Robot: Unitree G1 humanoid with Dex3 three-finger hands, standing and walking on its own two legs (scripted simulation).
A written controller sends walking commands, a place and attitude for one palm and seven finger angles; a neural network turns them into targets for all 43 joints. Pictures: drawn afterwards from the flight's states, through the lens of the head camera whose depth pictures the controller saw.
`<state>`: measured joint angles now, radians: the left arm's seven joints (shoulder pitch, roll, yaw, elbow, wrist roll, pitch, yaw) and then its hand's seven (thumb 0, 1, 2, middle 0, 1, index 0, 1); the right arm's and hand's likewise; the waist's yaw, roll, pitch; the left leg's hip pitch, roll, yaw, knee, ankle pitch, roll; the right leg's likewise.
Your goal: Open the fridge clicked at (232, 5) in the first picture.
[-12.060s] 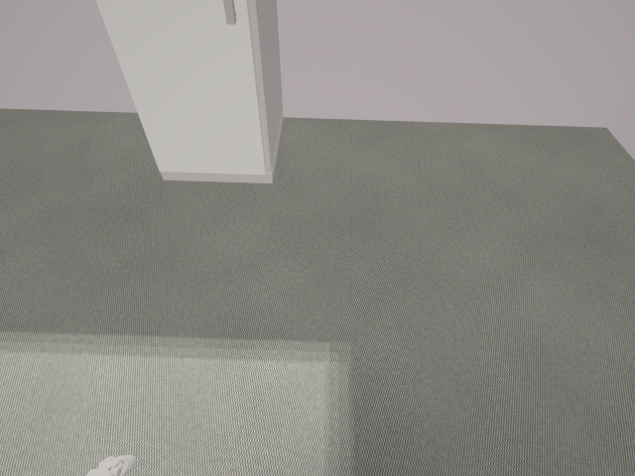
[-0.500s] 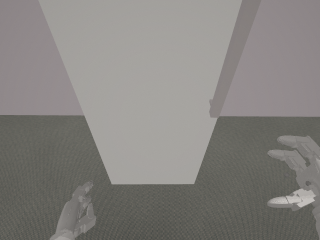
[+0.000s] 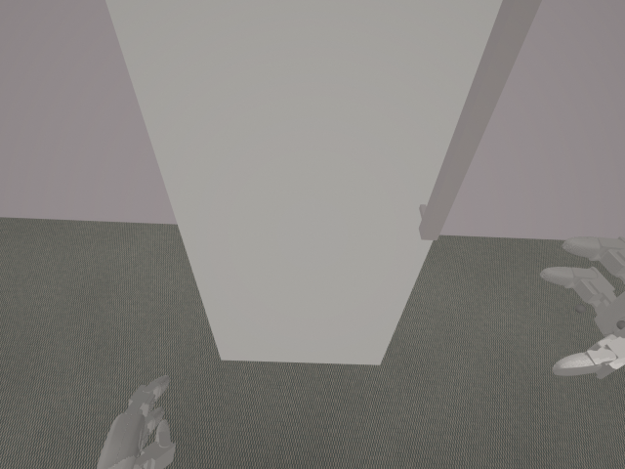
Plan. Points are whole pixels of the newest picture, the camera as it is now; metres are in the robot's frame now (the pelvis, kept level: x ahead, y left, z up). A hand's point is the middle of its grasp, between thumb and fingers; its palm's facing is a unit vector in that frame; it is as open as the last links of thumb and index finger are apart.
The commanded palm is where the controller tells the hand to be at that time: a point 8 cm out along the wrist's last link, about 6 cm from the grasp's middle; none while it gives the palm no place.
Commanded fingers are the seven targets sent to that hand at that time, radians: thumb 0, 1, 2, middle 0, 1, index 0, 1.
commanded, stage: raise the hand to about handle height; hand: right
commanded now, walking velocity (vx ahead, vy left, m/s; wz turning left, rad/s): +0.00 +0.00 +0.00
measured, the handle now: (470, 103) +0.51 -0.18 +0.24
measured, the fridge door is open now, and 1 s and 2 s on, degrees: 0 0 0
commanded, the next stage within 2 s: move the hooked fingers beside the handle in 0.30 s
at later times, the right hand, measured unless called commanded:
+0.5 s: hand (580, 314) +0.27 -0.27 +0.13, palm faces +0.06 +1.00 -0.03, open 14.0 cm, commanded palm +0.25 -0.32 +0.13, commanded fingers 0.00 0.50 -0.30 0.30 1.20 0.30 1.20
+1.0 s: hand (545, 263) +0.34 -0.26 +0.12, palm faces +0.03 +1.00 +0.00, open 14.0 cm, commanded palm +0.32 -0.31 +0.12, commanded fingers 0.00 0.50 -0.30 0.30 1.20 0.30 1.20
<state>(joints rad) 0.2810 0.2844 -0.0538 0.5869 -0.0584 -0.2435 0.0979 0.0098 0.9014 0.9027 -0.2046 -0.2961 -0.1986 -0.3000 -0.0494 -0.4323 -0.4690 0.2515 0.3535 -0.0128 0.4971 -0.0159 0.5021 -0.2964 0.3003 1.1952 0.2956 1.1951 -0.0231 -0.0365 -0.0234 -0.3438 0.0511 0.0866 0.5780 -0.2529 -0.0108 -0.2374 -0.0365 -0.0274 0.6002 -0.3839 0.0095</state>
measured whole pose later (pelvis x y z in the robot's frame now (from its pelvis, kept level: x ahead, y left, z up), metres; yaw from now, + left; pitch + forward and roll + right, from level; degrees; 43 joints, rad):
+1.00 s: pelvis -0.01 +0.00 +0.00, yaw +1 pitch +4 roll +0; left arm 0.31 0.29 -0.05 0.60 -0.05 -0.19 0.10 0.01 0.90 0.90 -0.20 -0.30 -0.20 -0.30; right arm -0.36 -0.47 -0.45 0.60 0.28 -0.10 0.47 -0.02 0.50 -0.30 0.30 1.20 0.30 1.20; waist 0.01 -0.01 -0.02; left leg -0.43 0.05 0.07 0.60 -0.23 -0.01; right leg -0.32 -0.04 -0.04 0.63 -0.37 0.01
